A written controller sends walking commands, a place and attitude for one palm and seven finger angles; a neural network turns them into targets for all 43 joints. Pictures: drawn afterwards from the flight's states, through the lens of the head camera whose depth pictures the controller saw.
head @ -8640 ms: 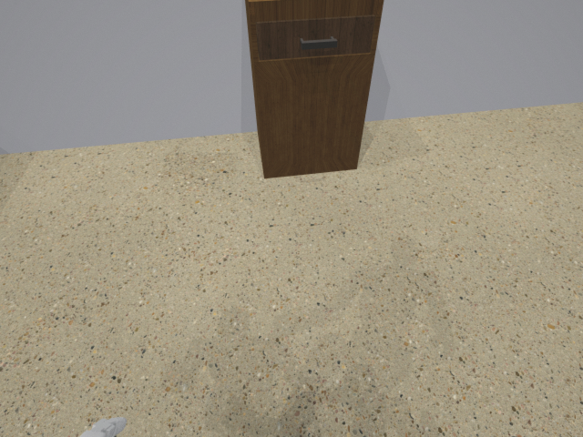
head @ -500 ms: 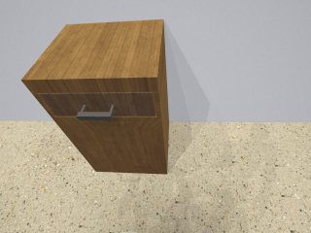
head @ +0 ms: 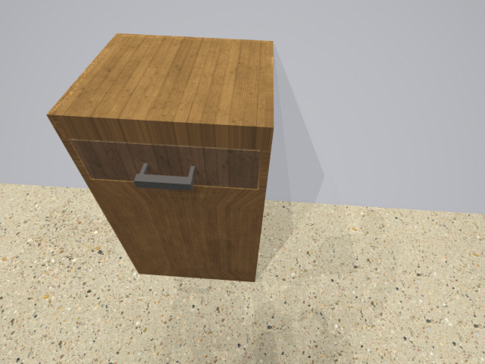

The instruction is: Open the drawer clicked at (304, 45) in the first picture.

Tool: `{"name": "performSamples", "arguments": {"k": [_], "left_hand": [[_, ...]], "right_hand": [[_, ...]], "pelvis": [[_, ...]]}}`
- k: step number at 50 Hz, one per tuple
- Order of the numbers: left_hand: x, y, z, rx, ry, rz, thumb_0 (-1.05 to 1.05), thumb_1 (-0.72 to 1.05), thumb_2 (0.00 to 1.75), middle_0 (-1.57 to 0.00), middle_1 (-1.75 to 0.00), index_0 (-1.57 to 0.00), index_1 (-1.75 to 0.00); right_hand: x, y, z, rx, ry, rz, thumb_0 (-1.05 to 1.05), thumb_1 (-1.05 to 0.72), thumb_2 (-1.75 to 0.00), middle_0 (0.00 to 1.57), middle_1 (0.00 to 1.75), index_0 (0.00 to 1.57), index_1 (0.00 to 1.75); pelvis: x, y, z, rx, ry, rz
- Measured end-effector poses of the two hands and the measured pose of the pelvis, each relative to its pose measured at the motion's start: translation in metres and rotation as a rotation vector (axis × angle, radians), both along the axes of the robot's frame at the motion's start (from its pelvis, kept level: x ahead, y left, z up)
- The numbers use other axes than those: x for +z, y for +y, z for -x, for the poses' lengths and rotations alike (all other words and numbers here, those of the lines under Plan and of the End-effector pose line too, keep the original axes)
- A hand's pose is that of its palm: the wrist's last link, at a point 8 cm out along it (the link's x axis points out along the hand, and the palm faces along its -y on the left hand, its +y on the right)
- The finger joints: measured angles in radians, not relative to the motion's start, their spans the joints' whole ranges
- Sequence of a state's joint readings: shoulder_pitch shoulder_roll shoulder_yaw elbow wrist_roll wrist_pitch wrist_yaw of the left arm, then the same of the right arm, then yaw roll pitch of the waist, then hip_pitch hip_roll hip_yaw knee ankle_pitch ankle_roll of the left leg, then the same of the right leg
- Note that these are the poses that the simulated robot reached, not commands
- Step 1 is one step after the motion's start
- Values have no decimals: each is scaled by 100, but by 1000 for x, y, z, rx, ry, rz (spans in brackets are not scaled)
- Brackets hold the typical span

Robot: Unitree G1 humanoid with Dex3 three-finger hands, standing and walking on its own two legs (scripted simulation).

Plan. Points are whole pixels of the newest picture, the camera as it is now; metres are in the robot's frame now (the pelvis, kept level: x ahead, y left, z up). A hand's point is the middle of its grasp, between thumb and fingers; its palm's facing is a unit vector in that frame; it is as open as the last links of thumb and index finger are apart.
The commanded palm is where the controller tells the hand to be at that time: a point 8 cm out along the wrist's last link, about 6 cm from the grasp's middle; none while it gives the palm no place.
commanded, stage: come to a stop and stand still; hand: left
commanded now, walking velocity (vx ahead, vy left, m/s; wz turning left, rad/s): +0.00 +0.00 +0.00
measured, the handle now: (166, 175) +0.54 +0.25 -0.07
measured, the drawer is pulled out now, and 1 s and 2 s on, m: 0.00 0.00 0.00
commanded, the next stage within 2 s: look again from close up in 0.24 s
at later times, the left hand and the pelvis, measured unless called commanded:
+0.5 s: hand out of the picture +0.01 +0.18 -0.18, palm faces +0.00 -0.98 -0.20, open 7.3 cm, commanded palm none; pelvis +0.00 +0.00 +0.00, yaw +0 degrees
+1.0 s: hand out of the picture -0.07 +0.16 -0.18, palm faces +0.05 -0.99 -0.15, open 7.4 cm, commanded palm none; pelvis -0.03 +0.00 +0.00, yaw +1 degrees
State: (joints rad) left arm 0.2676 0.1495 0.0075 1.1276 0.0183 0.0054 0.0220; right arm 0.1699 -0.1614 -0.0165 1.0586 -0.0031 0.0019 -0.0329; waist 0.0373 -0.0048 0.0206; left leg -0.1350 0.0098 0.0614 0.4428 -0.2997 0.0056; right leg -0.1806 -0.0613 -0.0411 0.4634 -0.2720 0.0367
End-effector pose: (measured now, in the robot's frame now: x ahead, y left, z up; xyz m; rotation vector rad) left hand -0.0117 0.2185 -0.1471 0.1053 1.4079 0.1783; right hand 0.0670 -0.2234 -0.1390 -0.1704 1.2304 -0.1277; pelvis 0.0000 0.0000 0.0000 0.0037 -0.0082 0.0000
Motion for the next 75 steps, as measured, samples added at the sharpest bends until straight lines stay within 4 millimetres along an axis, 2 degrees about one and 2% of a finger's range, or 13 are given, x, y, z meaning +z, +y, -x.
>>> {"name": "performSamples", "arguments": {"k": [8,14,18,26,32,44,51,57,61,65,70,75], "left_hand": [[0,6,-16,-19,-7,-2,0,92,90,-20,-30,-20,-30],[2,7,-23,-25,-10,-11,0,92,90,-20,-30,-20,-30],[3,5,-22,-35,-6,-22,0,91,90,-20,-30,-20,-30],[-3,7,-12,-62,-24,-23,0,91,90,-20,-30,-20,-30],[-4,7,-2,-44,-62,-18,0,92,90,-20,-30,-20,-30],[-3,-4,40,-22,-13,16,0,91,90,-20,-30,-20,-30],[-4,-11,61,1,32,29,0,91,90,-20,-30,-20,-30],[-9,-7,65,47,49,38,0,91,90,-20,-30,-20,-30],[-14,4,58,36,63,37,0,91,90,-20,-30,-20,-30],[-17,24,42,-8,83,28,0,91,90,-20,-30,-20,-30],[-4,51,2,-22,29,-34,0,91,90,-20,-30,-20,-30],[7,67,-43,-55,-60,-99,0,91,90,-19,-30,-19,-30]], "right_hand": [[0,-3,40,-32,109,21,-1,-93,-90,20,30,20,30],[-3,4,74,-55,203,1,0,-92,-90,20,30,20,30],[-6,11,89,-67,239,-26,0,-91,-90,20,30,20,30],[-13,17,85,-49,166,-41,0,-91,-90,20,30,20,30],[-14,13,83,-37,123,-26,1,-92,-90,20,30,20,30],[-8,9,101,-30,126,-25,1,-91,-90,20,30,20,30],[-10,11,115,-30,174,-38,0,-91,-90,20,30,20,30],[-12,13,117,-26,218,-25,0,-91,-90,20,30,20,30],[-10,20,108,-28,219,-6,0,-91,-90,20,30,20,30],[-8,37,86,-39,156,-1,0,-91,-90,20,30,20,30],[-12,54,69,-43,134,-15,2,-93,-90,20,30,20,30],[-21,53,63,-72,127,-34,2,-93,-90,21,30,20,30]], "pelvis": [[2,3,-6,0,-1,3],[3,3,-9,3,-6,2],[2,1,-9,3,-1,6],[-5,4,5,9,-5,13],[-6,6,14,6,-32,11],[-3,4,32,6,-27,5],[-4,2,31,10,-20,6],[-9,8,20,19,-10,17],[-12,20,10,10,1,24],[-13,34,3,7,14,25],[-8,45,-9,3,14,22],[-10,44,-12,-19,9,-6]]}}
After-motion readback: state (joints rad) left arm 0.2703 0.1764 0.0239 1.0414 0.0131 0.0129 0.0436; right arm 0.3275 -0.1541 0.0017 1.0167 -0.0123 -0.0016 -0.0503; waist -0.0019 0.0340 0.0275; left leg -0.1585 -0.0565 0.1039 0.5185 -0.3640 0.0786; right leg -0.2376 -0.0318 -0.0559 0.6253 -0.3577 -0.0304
